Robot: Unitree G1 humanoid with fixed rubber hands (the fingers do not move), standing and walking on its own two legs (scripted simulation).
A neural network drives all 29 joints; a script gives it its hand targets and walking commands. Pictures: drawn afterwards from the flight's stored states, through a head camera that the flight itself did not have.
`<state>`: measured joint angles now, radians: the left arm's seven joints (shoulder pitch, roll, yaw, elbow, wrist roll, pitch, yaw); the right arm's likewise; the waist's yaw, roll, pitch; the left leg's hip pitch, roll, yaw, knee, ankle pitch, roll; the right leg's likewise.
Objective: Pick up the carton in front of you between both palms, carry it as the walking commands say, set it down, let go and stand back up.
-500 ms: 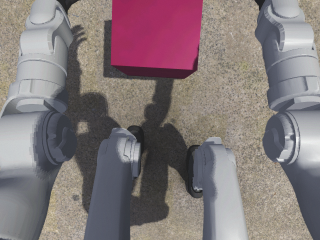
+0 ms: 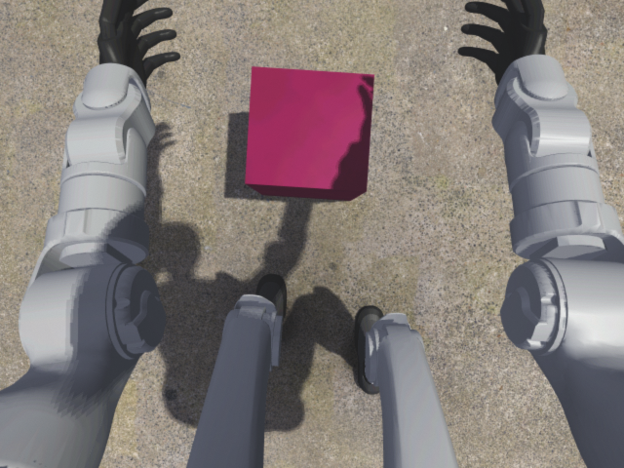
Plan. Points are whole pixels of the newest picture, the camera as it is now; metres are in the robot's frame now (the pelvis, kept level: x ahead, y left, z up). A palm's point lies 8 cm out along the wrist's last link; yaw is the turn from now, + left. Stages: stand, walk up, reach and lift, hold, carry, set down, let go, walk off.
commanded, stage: let go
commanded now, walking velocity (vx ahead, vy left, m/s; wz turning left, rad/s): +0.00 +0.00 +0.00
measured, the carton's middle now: (309, 144) +0.54 +0.06 -0.48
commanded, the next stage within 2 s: stand in 1.40 s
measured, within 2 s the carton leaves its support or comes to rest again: neither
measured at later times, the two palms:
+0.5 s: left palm (26, 183) +0.38 +0.26 +0.01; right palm (611, 183) +0.43 -0.18 +0.01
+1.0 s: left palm out of the picture +0.24 +0.24 +0.10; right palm out of the picture +0.27 -0.23 +0.10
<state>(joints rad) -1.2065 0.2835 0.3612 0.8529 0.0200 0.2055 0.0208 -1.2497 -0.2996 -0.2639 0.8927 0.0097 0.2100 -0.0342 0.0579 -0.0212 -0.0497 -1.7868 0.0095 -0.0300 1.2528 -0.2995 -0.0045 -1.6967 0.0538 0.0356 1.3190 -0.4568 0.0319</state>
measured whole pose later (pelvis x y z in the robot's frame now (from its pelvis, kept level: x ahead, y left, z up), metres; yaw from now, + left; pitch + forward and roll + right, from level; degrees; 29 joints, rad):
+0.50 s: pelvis +0.05 +0.01 +0.11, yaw +1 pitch +33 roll -2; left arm -0.45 0.22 0.21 0.60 0.07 0.09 -0.08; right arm -0.48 -0.17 -0.21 0.62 -0.07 0.09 0.00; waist 0.04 -0.01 -0.07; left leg -1.14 0.00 -0.02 0.77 -0.21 0.01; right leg -1.05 0.02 0.05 0.80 -0.34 0.03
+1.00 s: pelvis +0.09 +0.00 +0.17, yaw +3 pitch +2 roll +1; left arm 0.24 0.22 0.05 0.41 0.00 0.04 -0.07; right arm 0.20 -0.20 -0.06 0.47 -0.01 0.02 0.06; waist 0.01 -0.02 0.06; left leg -0.27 -0.01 -0.02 0.42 -0.19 -0.01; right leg -0.18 0.00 0.05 0.44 -0.30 0.00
